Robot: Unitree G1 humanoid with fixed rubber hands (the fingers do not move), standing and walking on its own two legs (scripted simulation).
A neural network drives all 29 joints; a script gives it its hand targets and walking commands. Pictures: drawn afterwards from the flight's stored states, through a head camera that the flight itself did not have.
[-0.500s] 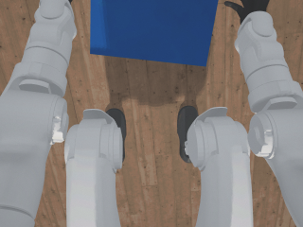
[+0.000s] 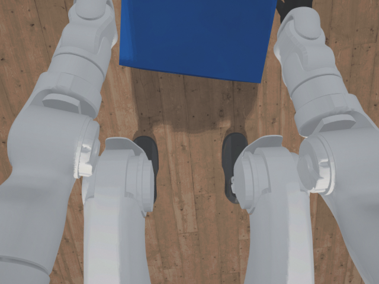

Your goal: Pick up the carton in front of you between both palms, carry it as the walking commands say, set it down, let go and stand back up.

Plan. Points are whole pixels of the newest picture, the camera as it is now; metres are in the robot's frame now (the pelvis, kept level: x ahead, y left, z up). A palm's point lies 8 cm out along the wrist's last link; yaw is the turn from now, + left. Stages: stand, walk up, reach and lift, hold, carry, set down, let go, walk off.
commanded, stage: reach and lift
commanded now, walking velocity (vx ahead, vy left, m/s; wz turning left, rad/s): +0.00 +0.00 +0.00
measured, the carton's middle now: (193, 19) +0.52 +0.01 -0.25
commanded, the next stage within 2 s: none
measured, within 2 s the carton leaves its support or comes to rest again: leaves its support in 0.24 s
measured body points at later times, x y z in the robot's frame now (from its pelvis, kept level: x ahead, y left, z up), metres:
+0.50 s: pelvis +0.00 -0.01 +0.02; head +0.30 +0.03 +0.36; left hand +0.53 +0.17 -0.08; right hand +0.52 -0.14 -0.07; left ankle +0.11 +0.13 -0.34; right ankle +0.13 -0.14 -0.34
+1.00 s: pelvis +0.03 -0.01 +0.15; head +0.25 +0.02 +0.54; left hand +0.49 +0.17 +0.08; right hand +0.50 -0.13 +0.09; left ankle +0.11 +0.13 -0.34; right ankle +0.13 -0.14 -0.34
